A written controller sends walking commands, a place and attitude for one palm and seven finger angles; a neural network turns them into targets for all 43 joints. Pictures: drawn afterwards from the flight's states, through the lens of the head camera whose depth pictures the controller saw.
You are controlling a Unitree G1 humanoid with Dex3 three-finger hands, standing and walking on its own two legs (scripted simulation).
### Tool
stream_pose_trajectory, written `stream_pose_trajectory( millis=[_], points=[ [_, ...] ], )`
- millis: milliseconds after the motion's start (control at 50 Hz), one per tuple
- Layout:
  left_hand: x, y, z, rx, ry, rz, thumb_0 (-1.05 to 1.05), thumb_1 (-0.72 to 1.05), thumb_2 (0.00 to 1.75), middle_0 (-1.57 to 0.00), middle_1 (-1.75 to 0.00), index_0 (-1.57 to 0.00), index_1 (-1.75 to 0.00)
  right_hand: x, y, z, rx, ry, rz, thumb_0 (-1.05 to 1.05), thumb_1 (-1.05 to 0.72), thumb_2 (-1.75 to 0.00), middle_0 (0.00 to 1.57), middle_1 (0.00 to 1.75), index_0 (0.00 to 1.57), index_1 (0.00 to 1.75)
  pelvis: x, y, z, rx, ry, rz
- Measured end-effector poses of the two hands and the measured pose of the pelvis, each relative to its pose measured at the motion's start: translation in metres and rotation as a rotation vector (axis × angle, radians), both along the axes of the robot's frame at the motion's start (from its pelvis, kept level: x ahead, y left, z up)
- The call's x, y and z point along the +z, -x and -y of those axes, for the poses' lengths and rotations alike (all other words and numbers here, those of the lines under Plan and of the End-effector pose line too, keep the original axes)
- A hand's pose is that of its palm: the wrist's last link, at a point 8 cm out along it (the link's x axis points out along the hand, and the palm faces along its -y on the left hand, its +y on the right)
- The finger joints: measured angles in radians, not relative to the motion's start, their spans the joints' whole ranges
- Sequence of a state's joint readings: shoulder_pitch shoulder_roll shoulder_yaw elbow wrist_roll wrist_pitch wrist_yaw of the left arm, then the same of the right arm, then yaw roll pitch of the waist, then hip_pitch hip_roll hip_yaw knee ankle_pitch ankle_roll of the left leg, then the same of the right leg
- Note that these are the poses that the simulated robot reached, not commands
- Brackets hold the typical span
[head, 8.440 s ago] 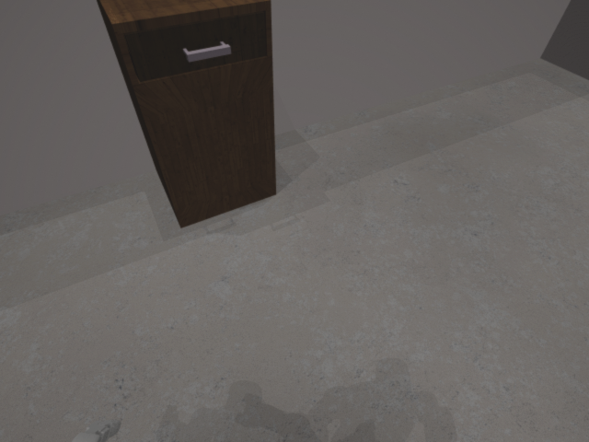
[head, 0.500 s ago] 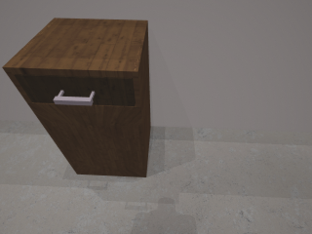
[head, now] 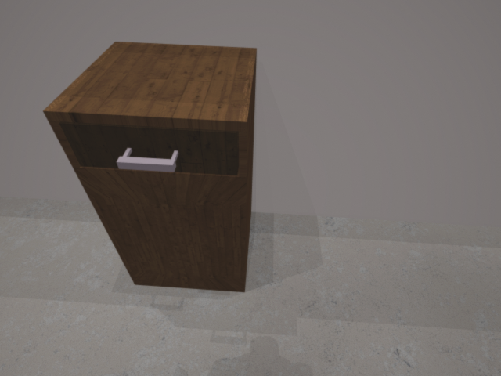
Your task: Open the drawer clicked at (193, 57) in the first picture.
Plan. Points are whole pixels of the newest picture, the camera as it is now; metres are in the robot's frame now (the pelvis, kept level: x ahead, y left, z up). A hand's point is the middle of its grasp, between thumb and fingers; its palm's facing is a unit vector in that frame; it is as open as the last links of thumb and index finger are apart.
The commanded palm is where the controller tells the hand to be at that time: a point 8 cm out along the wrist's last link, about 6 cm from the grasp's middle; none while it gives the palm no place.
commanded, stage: shuffle to correct the standing spot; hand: left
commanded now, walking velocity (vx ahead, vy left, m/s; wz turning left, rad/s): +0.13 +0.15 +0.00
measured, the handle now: (149, 158) +0.60 +0.30 -0.01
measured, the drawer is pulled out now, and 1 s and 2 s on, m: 0.00 0.00 0.00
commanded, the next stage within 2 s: come to a stop and stand still in 0.46 s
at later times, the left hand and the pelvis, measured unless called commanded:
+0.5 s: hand out of the picture +0.01 +0.20 -0.19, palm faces +0.03 -0.99 -0.14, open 7.4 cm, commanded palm none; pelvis +0.05 +0.04 -0.01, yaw +0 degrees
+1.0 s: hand out of the picture +0.16 +0.23 -0.18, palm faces +0.09 -0.97 -0.24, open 7.2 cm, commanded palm none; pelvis +0.11 +0.05 -0.01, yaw +3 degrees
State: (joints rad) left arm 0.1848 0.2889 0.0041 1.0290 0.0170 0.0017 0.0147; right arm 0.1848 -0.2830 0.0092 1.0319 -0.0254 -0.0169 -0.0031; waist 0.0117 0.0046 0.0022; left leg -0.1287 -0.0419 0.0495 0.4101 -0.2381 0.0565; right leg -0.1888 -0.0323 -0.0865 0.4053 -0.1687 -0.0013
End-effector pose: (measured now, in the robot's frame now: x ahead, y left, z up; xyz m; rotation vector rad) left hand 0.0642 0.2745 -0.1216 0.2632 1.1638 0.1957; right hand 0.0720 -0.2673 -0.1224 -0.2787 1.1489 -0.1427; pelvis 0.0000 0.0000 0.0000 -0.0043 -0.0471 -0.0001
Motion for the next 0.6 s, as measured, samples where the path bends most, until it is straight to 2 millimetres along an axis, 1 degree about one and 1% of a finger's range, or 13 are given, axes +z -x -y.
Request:
stream_pose_trajectory(
  millis=[100, 200, 300, 380, 440, 480, 540, 600],
  points=[
    [-0.008, 0.027, 0.004, 0.023, 0.017, -0.075, 0.01, 0.91, 0.9, -0.2, -0.3, -0.2, -0.3, -0.005, 0.015, -0.004, -0.003, -0.007, -0.06, 0.0, -0.9, -0.9, 0.2, 0.3, 0.2, 0.3, 0.0, 0.001, -0.002, 0.005, -0.001, -0.004],
    [-0.019, 0.056, 0.019, 0.055, 0.06, -0.161, 0.01, 0.91, 0.9, -0.2, -0.3, -0.2, -0.3, -0.013, 0.036, -0.014, -0.022, -0.026, -0.145, 0.0, -0.9, -0.9, 0.2, 0.3, 0.2, 0.3, -0.002, -0.006, -0.004, 0.006, 0.004, -0.012],
    [-0.032, 0.081, 0.031, 0.111, 0.118, -0.235, 0.01, 0.91, 0.9, -0.2, -0.3, -0.2, -0.3, -0.019, 0.058, -0.032, -0.042, -0.037, -0.243, 0.0, -0.91, -0.9, 0.2, 0.3, 0.2, 0.3, -0.007, -0.017, -0.012, 0.022, 0.027, -0.026],
    [-0.042, 0.09, 0.03, 0.148, 0.16, -0.285, 0.01, 0.91, 0.9, -0.2, -0.3, -0.21, -0.3, -0.018, 0.069, -0.052, -0.068, -0.037, -0.295, 0.0, -0.91, -0.9, 0.2, 0.3, 0.2, 0.3, -0.01, -0.029, -0.025, 0.025, 0.026, -0.029],
    [-0.043, 0.082, 0.026, 0.123, 0.172, -0.326, 0.01, 0.91, 0.9, -0.2, -0.3, -0.21, -0.3, -0.017, 0.076, -0.068, -0.113, -0.045, -0.297, 0.0, -0.91, -0.9, 0.2, 0.3, 0.2, 0.3, -0.01, -0.039, -0.036, 0.006, 0.021, -0.031],
    [-0.04, 0.068, 0.022, 0.1, 0.173, -0.327, 0.01, 0.91, 0.9, -0.2, -0.3, -0.2, -0.3, -0.016, 0.082, -0.08, -0.143, -0.054, -0.308, 0.0, -0.91, -0.9, 0.2, 0.3, 0.2, 0.3, -0.008, -0.046, -0.042, 0.003, 0.023, -0.03],
    [-0.036, 0.035, 0.015, 0.08, 0.171, -0.276, 0.01, 0.91, 0.9, -0.2, -0.3, -0.2, -0.3, -0.016, 0.091, -0.098, -0.165, -0.079, -0.346, 0.0, -0.91, -0.9, 0.19, 0.3, 0.2, 0.3, -0.005, -0.056, -0.049, 0.007, 0.022, -0.029],
    [-0.033, -0.003, 0.006, 0.064, 0.146, -0.216, 0.02, 0.93, 0.9, -0.2, -0.3, -0.2, -0.3, -0.016, 0.094, -0.114, -0.18, -0.107, -0.382, 0.0, -0.91, -0.9, 0.2, 0.3, 0.2, 0.3, -0.004, -0.066, -0.052, 0.007, 0.016, -0.03]
  ],
)
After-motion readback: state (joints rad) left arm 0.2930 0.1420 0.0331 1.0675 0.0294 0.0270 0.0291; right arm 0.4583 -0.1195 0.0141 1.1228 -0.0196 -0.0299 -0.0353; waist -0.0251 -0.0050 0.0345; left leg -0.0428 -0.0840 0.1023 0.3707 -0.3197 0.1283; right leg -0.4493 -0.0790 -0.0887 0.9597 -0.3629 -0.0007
